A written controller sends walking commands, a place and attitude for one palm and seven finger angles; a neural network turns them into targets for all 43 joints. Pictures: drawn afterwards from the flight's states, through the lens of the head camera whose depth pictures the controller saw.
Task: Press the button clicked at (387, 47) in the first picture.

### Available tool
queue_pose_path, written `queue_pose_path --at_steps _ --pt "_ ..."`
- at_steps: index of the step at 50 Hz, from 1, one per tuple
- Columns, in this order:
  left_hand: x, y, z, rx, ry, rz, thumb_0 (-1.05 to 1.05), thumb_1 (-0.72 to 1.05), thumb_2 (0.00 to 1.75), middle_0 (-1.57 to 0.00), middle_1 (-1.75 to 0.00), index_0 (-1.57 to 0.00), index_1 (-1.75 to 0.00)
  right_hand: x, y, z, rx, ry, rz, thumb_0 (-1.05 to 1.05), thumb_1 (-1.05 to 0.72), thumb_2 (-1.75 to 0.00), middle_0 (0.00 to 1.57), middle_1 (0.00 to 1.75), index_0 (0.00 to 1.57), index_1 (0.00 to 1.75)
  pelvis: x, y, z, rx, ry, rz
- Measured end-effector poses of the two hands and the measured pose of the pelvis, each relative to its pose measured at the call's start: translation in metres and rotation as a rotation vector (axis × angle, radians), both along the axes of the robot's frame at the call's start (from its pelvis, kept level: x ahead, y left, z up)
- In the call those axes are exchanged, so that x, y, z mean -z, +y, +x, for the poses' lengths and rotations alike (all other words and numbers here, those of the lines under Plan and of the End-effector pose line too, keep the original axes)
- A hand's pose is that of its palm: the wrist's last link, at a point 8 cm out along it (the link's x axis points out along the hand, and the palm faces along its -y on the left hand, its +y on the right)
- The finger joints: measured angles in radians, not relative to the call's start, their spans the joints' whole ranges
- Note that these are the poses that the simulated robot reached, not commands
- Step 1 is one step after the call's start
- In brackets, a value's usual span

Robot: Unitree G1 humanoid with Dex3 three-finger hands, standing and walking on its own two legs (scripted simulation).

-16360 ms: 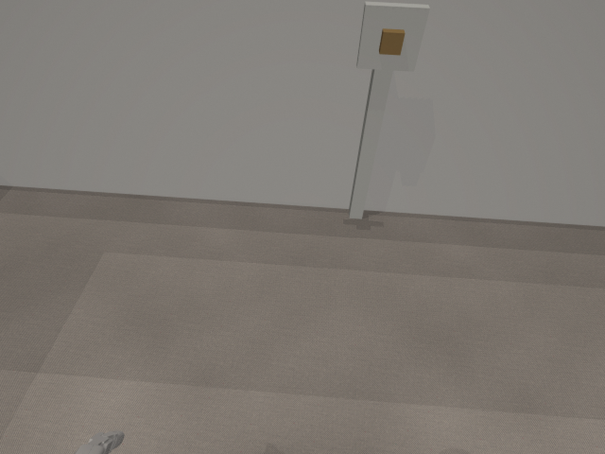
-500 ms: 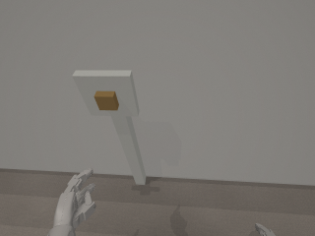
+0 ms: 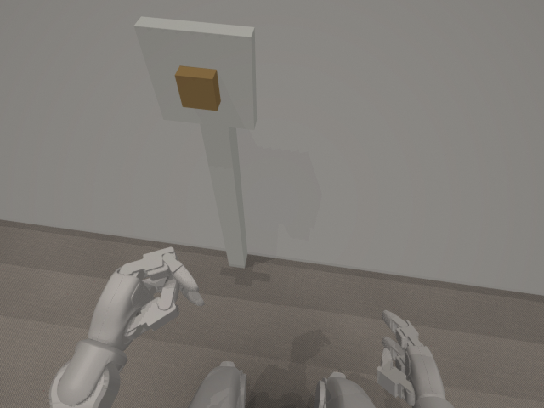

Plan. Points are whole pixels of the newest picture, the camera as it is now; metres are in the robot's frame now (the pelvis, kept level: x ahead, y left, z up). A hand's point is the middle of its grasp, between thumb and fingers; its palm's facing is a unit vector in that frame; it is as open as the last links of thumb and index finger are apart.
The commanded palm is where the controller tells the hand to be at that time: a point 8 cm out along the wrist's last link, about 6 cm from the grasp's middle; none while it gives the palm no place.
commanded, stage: raise the hand and make a fist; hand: left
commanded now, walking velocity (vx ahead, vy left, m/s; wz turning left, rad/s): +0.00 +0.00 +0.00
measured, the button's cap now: (199, 87) +0.58 +0.17 +0.13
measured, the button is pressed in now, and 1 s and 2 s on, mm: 0 0 0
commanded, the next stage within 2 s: aim a knuckle at the button in 1.28 s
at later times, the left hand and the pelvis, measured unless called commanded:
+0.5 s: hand (125, 274) +0.26 +0.20 +0.09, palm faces -0.05 -1.00 -0.04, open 3.1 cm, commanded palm +0.23 +0.26 +0.10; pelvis +0.04 +0.02 +0.03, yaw -1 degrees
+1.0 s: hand (114, 247) +0.28 +0.22 +0.12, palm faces -0.07 -1.00 -0.06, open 3.1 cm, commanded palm +0.25 +0.27 +0.12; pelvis +0.05 +0.01 +0.05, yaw +0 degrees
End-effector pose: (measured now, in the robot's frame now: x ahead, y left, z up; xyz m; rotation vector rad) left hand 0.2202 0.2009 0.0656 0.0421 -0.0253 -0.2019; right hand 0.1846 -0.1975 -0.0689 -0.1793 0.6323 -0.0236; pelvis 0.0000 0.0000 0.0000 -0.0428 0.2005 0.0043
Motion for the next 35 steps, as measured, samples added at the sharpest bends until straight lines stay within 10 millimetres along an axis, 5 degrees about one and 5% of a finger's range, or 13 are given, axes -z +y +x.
queue_pose_path --at_steps 5,10,19,28,35 --pt "0.009 0.013 0.006 -0.067 0.201 -0.025 0.01 0.90 0.90 -1.09 -1.27 -1.09 -1.27 -0.004 -0.007 -0.037 0.115 0.096 0.005 0.02 -0.90 -0.90 0.21 0.30 0.21 0.30 -0.015 0.007 0.008 0.024 -0.014 0.012" --pt "-0.015 0.042 -0.006 -0.220 0.121 0.024 0.01 0.90 0.90 -1.20 -1.40 -1.20 -1.40 -0.013 -0.023 -0.045 0.133 0.119 -0.061 0.02 -0.90 -0.90 0.20 0.30 0.21 0.30 -0.023 0.013 0.017 0.023 -0.018 0.010" --pt "-0.007 0.044 0.008 -0.094 0.113 0.017 0.01 0.90 0.90 -1.28 -1.48 -1.28 -1.48 -0.030 -0.035 -0.006 0.095 0.030 -0.133 0.02 -0.91 -0.90 0.20 0.30 0.20 0.30 -0.022 0.019 0.027 0.011 -0.006 0.000" --pt "-0.043 0.063 0.022 -0.187 0.028 0.015 0.01 0.90 0.90 -1.30 -1.50 -1.29 -1.50 -0.054 -0.010 0.039 0.050 -0.079 -0.074 0.02 -0.91 -0.90 0.20 0.30 0.20 0.30 -0.034 0.021 0.045 0.006 -0.033 -0.004" --pt "-0.036 0.063 0.028 -0.132 0.119 0.033 0.01 0.90 0.90 -1.30 -1.50 -1.30 -1.50 -0.052 0.002 0.046 0.008 -0.057 -0.045 0.02 -0.91 -0.90 0.20 0.30 0.21 0.30 -0.039 0.021 0.048 0.003 -0.039 -0.002"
